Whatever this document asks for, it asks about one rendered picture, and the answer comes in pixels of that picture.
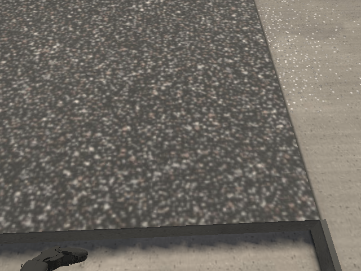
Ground robot left hand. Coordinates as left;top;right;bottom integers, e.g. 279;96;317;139
20;246;88;271

